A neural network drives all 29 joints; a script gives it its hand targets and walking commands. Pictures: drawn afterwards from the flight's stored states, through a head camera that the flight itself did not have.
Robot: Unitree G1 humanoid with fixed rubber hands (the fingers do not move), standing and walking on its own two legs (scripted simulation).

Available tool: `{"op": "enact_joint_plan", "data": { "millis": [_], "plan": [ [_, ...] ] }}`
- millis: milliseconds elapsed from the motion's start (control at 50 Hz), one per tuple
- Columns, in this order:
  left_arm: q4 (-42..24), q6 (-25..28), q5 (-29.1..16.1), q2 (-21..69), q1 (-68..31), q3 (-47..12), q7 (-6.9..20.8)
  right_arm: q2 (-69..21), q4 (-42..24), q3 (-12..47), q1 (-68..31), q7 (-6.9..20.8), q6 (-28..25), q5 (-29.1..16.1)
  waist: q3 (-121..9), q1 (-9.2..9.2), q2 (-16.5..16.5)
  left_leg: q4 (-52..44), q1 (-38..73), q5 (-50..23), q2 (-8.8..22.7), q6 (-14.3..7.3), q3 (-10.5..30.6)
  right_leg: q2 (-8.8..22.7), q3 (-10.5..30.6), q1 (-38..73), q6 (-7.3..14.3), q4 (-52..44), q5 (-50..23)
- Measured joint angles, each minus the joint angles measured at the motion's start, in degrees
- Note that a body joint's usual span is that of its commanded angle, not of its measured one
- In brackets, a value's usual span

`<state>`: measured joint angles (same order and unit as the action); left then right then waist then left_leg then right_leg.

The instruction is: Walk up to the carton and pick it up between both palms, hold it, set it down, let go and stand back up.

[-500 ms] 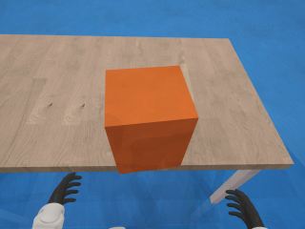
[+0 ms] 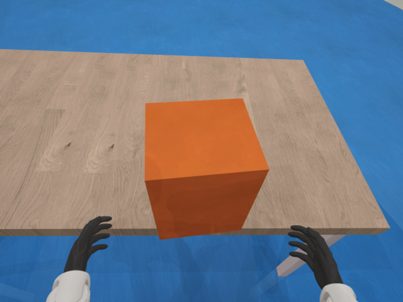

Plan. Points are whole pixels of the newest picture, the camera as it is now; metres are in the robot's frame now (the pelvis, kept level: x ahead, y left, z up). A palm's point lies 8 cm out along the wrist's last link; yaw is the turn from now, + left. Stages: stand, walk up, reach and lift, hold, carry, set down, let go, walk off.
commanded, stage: reach and lift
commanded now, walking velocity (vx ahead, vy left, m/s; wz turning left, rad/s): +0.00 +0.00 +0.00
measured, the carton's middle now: (198, 173) +0.36 +0.02 +0.03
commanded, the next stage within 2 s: none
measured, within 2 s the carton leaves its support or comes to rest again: neither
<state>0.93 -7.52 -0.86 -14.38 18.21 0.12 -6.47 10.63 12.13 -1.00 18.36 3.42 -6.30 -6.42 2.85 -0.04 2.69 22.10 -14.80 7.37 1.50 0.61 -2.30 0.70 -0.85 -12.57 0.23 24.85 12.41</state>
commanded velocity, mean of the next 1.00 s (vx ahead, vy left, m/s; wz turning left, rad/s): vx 0.00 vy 0.00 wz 0.00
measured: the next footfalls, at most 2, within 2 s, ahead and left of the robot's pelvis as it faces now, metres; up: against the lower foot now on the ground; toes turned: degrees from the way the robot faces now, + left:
none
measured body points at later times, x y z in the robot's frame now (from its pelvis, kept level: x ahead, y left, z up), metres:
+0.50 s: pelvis +0.01 -0.01 +0.00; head +0.03 +0.01 +0.45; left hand +0.22 +0.21 +0.04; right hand +0.21 -0.20 +0.04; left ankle +0.05 +0.13 -0.74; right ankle +0.01 -0.12 -0.74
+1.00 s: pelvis +0.01 -0.01 +0.00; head +0.03 +0.01 +0.45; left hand +0.27 +0.19 +0.09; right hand +0.29 -0.19 +0.09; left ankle +0.05 +0.13 -0.74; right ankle +0.01 -0.12 -0.74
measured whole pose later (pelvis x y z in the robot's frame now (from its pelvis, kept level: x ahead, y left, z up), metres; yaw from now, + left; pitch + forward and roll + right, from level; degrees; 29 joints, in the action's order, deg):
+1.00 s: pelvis +0.01 -0.01 +0.00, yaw +0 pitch +0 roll +1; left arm -26.6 -33.2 -5.0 -11.2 9.1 0.1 -9.2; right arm 15.5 -11.5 2.7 5.1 -4.5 14.6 -17.0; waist 2.4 0.0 2.7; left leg 19.9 -13.3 6.9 1.7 1.0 -2.3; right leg 0.5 -0.8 -11.5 0.3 23.5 12.4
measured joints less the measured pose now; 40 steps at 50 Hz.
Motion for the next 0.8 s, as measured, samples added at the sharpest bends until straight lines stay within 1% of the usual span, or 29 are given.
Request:
{"op": "enact_joint_plan", "data": {
  "millis": [100, 240, 360, 420, 500, 560, 660, 800],
  "plan": [
    [-2.8, 1.7, -0.1, 1.3, 1.5, 0.0, -0.4, 0.0, -3.0, 1.4, 1.7, -0.1, -0.8, -1.5, -0.5, 0.00, 0.0, -1.3, 0.6, -0.3, 0.0, 0.1, 0.0, 0.0, 0.0, 0.4, 0.0, -0.9, 0.0],
    [-5.9, 3.7, -0.3, 2.6, 2.4, 0.0, -0.5, 0.0, -8.9, 3.1, 4.7, -1.2, -1.9, -3.5, -0.4, 0.00, 0.0, -2.1, 1.0, -0.4, 0.1, 0.2, 0.0, -0.2, 0.0, 0.6, 0.0, -1.3, 0.0],
    [-10.8, 3.0, -0.4, 3.2, 2.4, 0.0, -0.8, 0.4, -14.2, 4.2, 5.3, -2.4, -1.5, -5.1, -0.5, 0.00, 0.0, -2.1, 1.2, -0.4, 0.2, 0.3, 0.0, -0.2, 0.0, 0.8, 0.0, -1.3, 0.0],
    [-12.7, 0.9, -0.5, 3.2, 2.4, 0.0, -1.0, 0.6, -17.2, 4.3, 5.3, -2.8, 0.2, -6.0, -0.5, 0.00, 0.0, -2.1, 1.4, -0.4, 0.2, 0.3, 0.0, -0.2, 0.0, 1.0, 0.0, -1.3, 0.0],
    [-15.5, -3.8, -0.9, 3.2, 2.4, 0.0, -1.3, 0.9, -19.7, 4.4, 5.1, -3.6, 4.0, -6.7, -0.5, 0.00, 0.0, -2.2, 1.5, -0.4, 0.2, 0.3, 0.0, -0.2, 0.0, 1.1, 0.1, -1.3, 0.0],
    [-18.3, -6.3, -2.4, 3.2, 2.4, 0.0, -1.8, 1.4, -21.3, 4.4, 4.0, -4.2, 6.6, -6.9, -0.5, 0.01, 0.0, -2.2, 1.5, -0.4, 0.2, 0.3, 0.0, -0.2, 0.0, 1.1, 0.1, -1.3, 0.0],
    [-23.2, -10.8, -3.3, 3.2, 2.4, 0.0, -2.3, 2.0, -23.3, 4.3, 0.4, -5.2, 10.4, -7.0, -0.5, 0.01, 0.0, -2.2, 1.5, -0.4, 0.2, 0.3, 0.0, -0.2, 0.0, 1.1, 0.1, -1.3, 0.0],
    [-26.2, -17.2, -4.1, 3.2, -0.4, 0.0, -2.5, 2.4, -23.7, 3.9, -5.9, -6.2, 15.6, -8.0, -0.5, 0.00, 0.0, -2.2, 1.5, -0.4, 0.2, 0.4, 0.0, -0.2, 0.0, 1.1, 0.1, -1.3, 0.0]
  ]
}}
